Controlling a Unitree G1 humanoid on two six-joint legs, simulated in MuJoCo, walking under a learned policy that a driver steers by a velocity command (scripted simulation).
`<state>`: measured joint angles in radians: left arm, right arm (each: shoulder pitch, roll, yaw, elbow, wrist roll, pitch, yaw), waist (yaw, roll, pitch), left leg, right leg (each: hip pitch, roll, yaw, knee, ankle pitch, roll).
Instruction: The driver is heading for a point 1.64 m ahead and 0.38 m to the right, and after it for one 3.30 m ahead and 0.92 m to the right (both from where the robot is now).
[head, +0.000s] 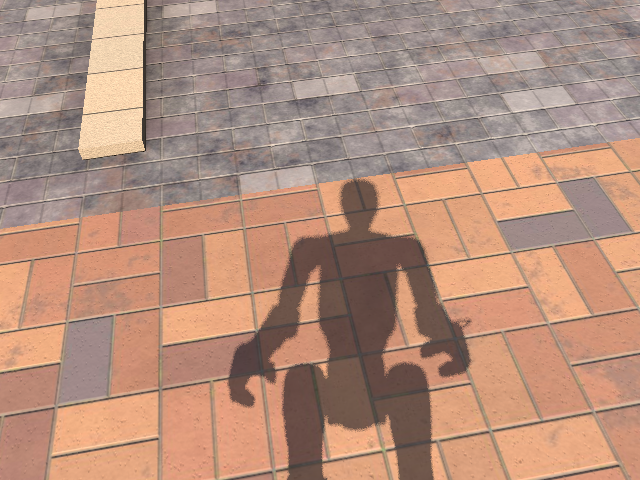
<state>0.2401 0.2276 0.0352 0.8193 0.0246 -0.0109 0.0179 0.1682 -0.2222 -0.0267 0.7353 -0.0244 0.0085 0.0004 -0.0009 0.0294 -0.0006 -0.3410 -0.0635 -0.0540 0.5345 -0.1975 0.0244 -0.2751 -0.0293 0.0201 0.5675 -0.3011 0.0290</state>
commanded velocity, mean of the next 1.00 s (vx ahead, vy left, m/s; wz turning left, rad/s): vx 0.09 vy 0.00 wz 0.02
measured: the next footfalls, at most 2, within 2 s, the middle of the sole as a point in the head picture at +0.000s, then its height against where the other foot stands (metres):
right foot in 1.40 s outside the picture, level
left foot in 1.94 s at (300, 360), level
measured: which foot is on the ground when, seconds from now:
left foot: down 0.00-1.00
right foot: down 0.00-0.92, up 0.94-1.00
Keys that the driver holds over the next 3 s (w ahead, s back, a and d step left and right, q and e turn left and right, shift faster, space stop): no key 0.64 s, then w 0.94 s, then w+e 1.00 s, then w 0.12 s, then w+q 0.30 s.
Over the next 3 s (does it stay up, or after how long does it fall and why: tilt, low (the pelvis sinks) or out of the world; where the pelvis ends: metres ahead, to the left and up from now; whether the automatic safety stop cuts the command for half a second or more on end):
stays up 1.16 -0.22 -0.01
